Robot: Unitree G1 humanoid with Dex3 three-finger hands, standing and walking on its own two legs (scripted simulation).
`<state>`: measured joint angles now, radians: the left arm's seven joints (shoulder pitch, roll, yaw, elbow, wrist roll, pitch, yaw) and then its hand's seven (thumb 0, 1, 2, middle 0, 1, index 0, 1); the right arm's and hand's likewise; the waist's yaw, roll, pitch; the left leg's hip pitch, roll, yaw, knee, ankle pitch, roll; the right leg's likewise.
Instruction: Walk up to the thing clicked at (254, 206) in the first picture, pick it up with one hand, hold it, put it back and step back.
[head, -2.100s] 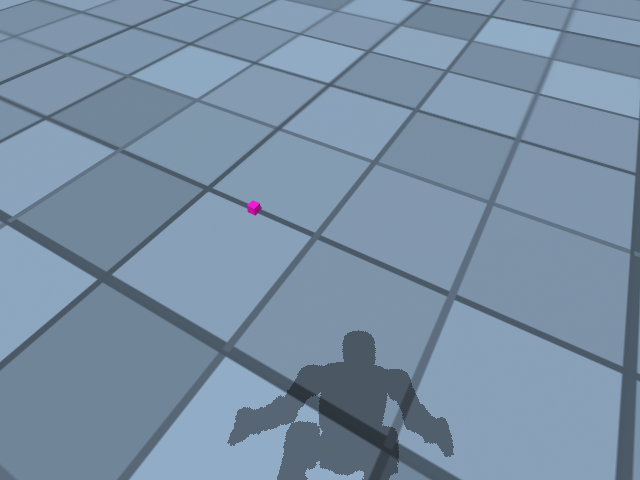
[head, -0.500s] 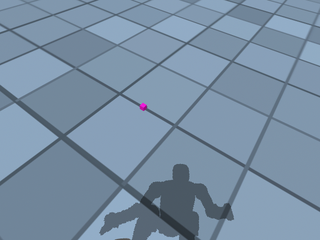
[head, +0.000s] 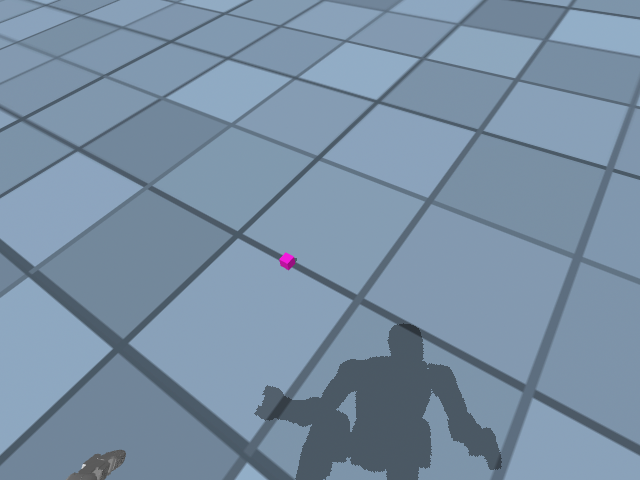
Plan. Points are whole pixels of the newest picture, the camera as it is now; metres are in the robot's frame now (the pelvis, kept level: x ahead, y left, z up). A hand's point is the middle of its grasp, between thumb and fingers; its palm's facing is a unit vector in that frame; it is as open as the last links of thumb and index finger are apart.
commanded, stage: walk up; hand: left
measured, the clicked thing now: (287, 261) +1.00 +0.24 -0.74
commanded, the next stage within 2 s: none
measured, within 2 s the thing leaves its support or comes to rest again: neither
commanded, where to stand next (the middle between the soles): +0.60 +0.00 m, yaw +1 degrees
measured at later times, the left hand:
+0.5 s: hand (156, 404) +0.26 +0.29 -0.15, palm faces -0.05 -0.94 -0.33, open 7.4 cm
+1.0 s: hand (206, 306) +0.41 +0.23 -0.10, palm faces +0.01 -0.90 -0.43, open 7.4 cm
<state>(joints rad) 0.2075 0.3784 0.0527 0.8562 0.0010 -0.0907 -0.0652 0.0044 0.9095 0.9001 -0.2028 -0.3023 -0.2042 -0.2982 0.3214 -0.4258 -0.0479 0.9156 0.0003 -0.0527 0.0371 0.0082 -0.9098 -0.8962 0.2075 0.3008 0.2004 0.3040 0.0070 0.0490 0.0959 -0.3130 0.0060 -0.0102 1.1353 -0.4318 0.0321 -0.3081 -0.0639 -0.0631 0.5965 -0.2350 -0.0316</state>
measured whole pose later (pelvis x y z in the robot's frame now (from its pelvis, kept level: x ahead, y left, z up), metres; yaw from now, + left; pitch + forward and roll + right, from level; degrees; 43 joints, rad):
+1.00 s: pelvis +0.37 -0.05 +0.01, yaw +0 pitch -4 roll +1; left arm 0.35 0.38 0.04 0.85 0.01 -0.09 -0.05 0.01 0.91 0.90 -0.21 -0.30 -0.21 -0.30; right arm 0.31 -0.45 -0.06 0.86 -0.01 -0.03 0.06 0.01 -0.91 -0.90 0.21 0.30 0.20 0.30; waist 0.03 0.08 0.08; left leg -0.49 0.05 -0.03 0.97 -0.29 0.01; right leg -0.21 -0.03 -0.07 0.49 -0.22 -0.04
